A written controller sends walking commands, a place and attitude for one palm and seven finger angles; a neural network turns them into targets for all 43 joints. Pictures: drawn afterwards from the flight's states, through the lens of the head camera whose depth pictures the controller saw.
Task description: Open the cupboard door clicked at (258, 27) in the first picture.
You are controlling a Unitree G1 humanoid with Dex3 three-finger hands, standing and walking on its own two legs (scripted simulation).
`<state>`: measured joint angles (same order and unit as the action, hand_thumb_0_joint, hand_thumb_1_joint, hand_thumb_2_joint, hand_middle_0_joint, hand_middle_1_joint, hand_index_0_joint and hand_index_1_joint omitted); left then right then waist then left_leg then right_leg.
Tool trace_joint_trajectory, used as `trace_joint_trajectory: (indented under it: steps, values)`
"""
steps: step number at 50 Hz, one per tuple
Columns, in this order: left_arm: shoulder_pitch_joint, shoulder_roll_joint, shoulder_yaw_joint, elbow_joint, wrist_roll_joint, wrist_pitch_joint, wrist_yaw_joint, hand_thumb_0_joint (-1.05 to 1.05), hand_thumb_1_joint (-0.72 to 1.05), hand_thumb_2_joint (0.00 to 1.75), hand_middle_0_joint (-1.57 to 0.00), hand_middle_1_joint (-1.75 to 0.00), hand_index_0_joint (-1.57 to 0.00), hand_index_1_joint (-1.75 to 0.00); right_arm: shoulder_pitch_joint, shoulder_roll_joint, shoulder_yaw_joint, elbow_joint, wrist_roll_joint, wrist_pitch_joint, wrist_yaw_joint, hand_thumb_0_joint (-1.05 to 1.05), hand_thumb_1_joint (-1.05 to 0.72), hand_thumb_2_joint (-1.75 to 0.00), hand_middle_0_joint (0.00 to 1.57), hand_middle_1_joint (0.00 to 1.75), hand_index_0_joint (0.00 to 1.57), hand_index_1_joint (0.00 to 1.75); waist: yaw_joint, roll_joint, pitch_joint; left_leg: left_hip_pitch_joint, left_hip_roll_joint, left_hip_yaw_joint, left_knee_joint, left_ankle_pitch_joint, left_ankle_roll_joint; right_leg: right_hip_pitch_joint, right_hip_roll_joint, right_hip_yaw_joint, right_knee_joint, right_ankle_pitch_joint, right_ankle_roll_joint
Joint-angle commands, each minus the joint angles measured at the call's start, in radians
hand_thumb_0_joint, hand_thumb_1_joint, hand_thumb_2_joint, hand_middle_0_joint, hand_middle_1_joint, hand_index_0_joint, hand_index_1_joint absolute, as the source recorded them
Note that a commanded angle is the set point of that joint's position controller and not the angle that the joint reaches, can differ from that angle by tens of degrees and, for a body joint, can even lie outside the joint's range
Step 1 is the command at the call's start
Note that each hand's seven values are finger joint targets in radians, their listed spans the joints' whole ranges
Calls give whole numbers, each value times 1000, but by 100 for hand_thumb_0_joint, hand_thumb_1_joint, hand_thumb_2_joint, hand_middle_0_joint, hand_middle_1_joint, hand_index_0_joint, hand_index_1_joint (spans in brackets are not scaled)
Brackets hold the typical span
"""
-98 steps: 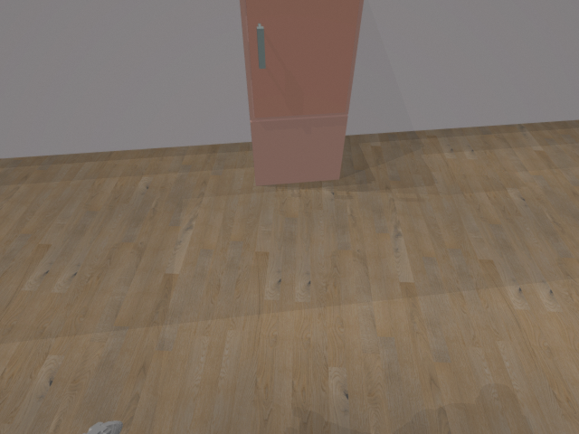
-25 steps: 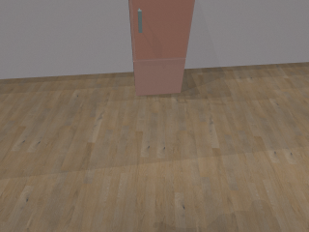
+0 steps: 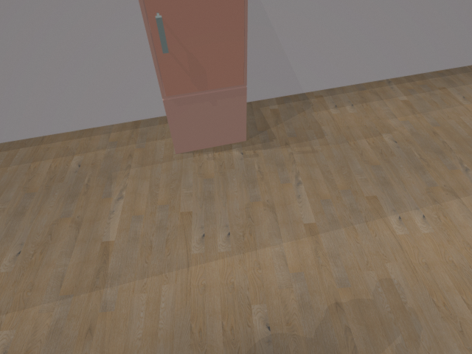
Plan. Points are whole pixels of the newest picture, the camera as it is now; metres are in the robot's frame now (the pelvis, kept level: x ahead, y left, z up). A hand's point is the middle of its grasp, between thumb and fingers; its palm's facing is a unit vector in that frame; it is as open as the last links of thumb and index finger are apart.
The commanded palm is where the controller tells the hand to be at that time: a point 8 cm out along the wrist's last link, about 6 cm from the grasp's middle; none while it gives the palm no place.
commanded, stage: walk to a spot facing it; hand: left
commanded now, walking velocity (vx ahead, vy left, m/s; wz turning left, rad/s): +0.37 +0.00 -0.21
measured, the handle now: (161, 33) +1.30 +0.40 -0.01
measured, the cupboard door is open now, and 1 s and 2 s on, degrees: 0 0 0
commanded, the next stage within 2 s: turn to face it in 1.00 s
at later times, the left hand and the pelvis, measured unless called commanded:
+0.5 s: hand (142, 351) +0.16 +0.21 -0.18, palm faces -0.04 -0.99 -0.14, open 7.4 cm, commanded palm none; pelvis +0.22 +0.04 +0.00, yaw -9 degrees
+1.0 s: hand (215, 185) +0.59 +0.11 -0.16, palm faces -0.38 -0.92 -0.13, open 7.4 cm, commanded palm none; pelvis +0.44 -0.01 +0.00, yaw -19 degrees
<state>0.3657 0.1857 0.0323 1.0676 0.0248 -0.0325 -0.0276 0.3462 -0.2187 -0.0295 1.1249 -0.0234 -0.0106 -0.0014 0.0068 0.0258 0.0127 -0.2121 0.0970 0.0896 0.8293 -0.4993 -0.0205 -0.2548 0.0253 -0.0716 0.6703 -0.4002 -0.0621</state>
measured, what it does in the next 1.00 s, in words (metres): walks ahead, turning right: left foot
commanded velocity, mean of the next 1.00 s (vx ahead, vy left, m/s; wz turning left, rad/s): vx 0.36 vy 0.00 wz -0.29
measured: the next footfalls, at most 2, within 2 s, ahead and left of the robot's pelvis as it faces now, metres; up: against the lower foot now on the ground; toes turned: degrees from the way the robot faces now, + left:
left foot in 0.40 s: +0.34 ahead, +0.10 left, +0.00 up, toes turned +1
right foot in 1.04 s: +0.56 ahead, -0.15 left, +0.00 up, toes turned -29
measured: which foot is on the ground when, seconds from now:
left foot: up 0.00-0.38, down 0.40-1.00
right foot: down 0.00-0.40, up 0.42-1.00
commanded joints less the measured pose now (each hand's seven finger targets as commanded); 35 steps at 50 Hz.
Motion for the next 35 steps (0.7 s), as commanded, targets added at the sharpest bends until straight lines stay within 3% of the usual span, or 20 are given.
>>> trace_joint_trajectory:
  steps: [1, 2, 3, 7, 12, 15, 16, 17, 18, 19, 20, 21, 22, 23, 24, 25, 27, 29, 32, 35]
  values:
    - [267, 173, 37, 35, -6, -33, 47, 0, 90, 90, -20, -30, -20, -30, -235, -82, -20, -160, 4, -57, 0, 0, -90, -90, 20, 30, 20, 30, 100, -139, 93, -559, 12, -56, 391, 59, 17, 325, -356, 570, -388, 474, -178]
    - [225, 157, 32, 23, -5, -34, 50, 0, 90, 90, -20, -30, -20, -30, -223, -64, -20, -145, 3, -55, 4, 0, -90, -90, 20, 30, 20, 30, 75, -45, 98, -544, 30, -58, 374, 97, 14, 299, -340, 499, -380, 472, -175]
    - [205, 139, 26, 18, 0, -39, 51, 0, 90, 90, -20, -30, -20, -30, -208, -48, -19, -134, -2, -50, 8, 0, -90, -90, 20, 30, 20, 30, 56, -35, 90, -526, 29, -45, 352, 131, 5, 284, -312, 440, -386, 507, -159]
    - [198, 103, 16, 33, 0, -53, 55, 0, 90, 90, -20, -30, -20, -30, -196, -10, -25, -137, 3, -28, 21, 0, -90, -90, 20, 30, 20, 30, 14, -102, 92, -508, 18, -8, 276, 257, -17, 241, -238, 294, -428, 589, -121]
    - [203, 80, 12, 52, -1, -56, 64, 0, 90, 90, -20, -30, -20, -30, -297, 9, -22, -188, 13, -34, 34, 0, -90, -90, 20, 30, 20, 30, 28, -153, 131, -456, 4, 25, 52, 363, -3, 221, -200, 227, -462, 646, -96]
    - [189, 87, 18, 58, -2, -54, 68, 0, 90, 90, -20, -30, -20, -30, -319, 13, -19, -203, 17, -45, 33, 0, -90, -90, 20, 30, 20, 30, 21, -152, 141, -309, -31, 43, -95, 366, 27, 194, -203, 204, -435, 771, -80]
    - [188, 99, 22, 57, -2, -55, 69, 0, 90, 90, -20, -30, -20, -30, -293, 8, -22, -194, 16, -49, 29, 0, -90, -90, 20, 30, 20, 30, 9, -147, 122, -235, -52, 52, -124, 349, 40, 195, -209, 203, -384, 865, -80]
    - [171, 109, 26, 59, 1, -55, 68, 0, 90, 90, -20, -30, -20, -30, -217, -4, -30, -173, 13, -52, 22, 0, -90, -90, 20, 30, 20, 30, -27, -145, 83, -142, -77, 63, -157, 343, 53, 195, -206, 192, -307, 934, -76]
    - [150, 116, 30, 53, -1, -55, 68, 0, 90, 90, -20, -30, -20, -30, -87, -24, -38, -134, 7, -56, 12, 0, -90, -90, 20, 30, 20, 30, -85, -136, 28, 1, -92, 58, -218, 376, 66, 170, -186, 166, -173, 958, -58]
    - [148, 107, 32, 46, -7, -56, 65, 0, 90, 90, -20, -30, -20, -30, 63, -68, -48, -90, 0, -58, 2, 0, -90, -90, 20, 30, 20, 30, -142, -107, -58, 192, -61, 8, -252, 393, 84, 95, -152, 152, 27, 854, -39]
    - [218, 56, 33, 38, -17, -52, 56, 0, 90, 90, -20, -30, -20, -30, 168, -161, -70, -67, -16, -59, -9, 0, -90, -90, 20, 30, 20, 30, -152, 98, -187, 416, 151, -276, -293, 346, 147, -88, -46, 91, 303, 461, -9]
    - [245, 13, 24, 18, -25, -52, 45, 0, 90, 90, -20, -30, -20, -30, 217, -225, -83, -59, -13, -58, -8, 0, -90, -90, 20, 30, 20, 30, -120, 285, -242, 456, 379, -633, -508, 275, 235, -249, 56, 70, 637, -130, 6]
    - [171, 36, 21, -10, -16, -47, 45, 0, 90, 90, -20, -30, -20, -30, 130, -203, -76, -81, 7, -47, -10, 0, -90, -90, 20, 30, 20, 30, -94, 145, -128, 302, 392, -678, -596, 77, 265, -300, -21, 134, 728, -121, -8]
    - [123, 32, 22, -10, -11, -39, 45, 0, 90, 90, -20, -30, -20, -30, 45, -136, -66, -90, 5, -52, -14, 0, -90, -90, 20, 30, 20, 30, -66, 124, -52, 190, 343, -580, -638, -9, 216, -335, -57, 137, 758, -15, -2]
    - [72, 24, 29, -11, -4, -33, 35, 0, 90, 90, -20, -30, -20, -30, -21, -66, -47, -105, 5, -60, -15, 0, -90, -90, 20, 30, 20, 30, -40, 68, 55, 46, 300, -453, -649, 14, 184, -342, -100, 129, 737, 65, 4]
    - [66, 12, 32, -13, 4, -22, 26, 0, 90, 90, -20, -30, -20, -30, -35, -22, -31, -108, 2, -70, -16, 0, -90, -90, 20, 30, 20, 30, -15, 32, 97, -50, 261, -350, -652, 90, 158, -305, -118, 125, 700, 99, 11]
    - [92, -21, 30, -3, 10, 1, 21, 0, 90, 90, -20, -30, -20, -30, -17, 12, -25, -85, 2, -88, -18, 0, -90, -90, 20, 30, 20, 30, 23, 5, 76, -110, 209, -192, -642, 244, 127, -238, -126, 105, 638, 141, 23]
    - [99, -36, 36, -11, 16, 21, 20, 0, 90, 90, -20, -30, -20, -30, -11, 16, -31, -87, 3, -97, -20, 0, -90, -90, 20, 30, 20, 30, 38, 26, 63, -97, 192, -108, -660, 308, 126, -279, -138, 100, 598, 190, 44]
    - [27, -17, 45, -43, 14, 34, 12, 0, 90, 90, -20, -30, -20, -30, 26, 3, -28, -77, 9, -102, -23, 0, -90, -90, 20, 30, 20, 30, 34, 66, 91, -52, 178, -60, -691, 349, 107, -374, -152, 97, 548, 279, 63]
    - [-64, 0, 49, -69, 13, 40, 6, 0, 90, 90, -20, -30, -20, -30, 101, -4, -23, -57, 13, -104, -29, 0, -90, -90, 20, 30, 20, 30, 7, 58, 102, 64, 174, -22, -670, 495, 68, -462, -151, 77, 480, 321, 74]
